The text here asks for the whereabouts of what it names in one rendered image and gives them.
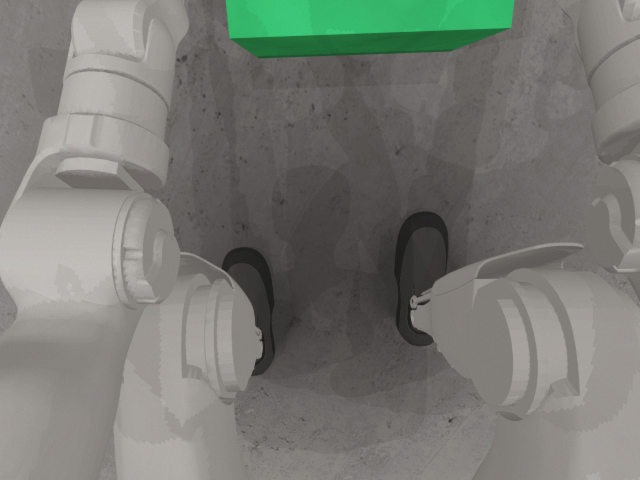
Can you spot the robot right forearm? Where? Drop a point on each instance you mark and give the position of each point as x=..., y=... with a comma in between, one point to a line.
x=607, y=39

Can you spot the robot right upper arm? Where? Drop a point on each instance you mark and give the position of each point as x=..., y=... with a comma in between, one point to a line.
x=612, y=221

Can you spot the carton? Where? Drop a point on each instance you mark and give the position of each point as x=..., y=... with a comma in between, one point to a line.
x=304, y=28

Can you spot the robot left forearm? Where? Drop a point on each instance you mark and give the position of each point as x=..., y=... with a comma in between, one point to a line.
x=117, y=86

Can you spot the robot right shin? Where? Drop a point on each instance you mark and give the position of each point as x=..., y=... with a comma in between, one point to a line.
x=454, y=294

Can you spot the left robot foot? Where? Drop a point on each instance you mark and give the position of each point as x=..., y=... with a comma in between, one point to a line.
x=250, y=271

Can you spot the robot left upper arm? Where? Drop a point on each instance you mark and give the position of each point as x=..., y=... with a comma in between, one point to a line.
x=81, y=265

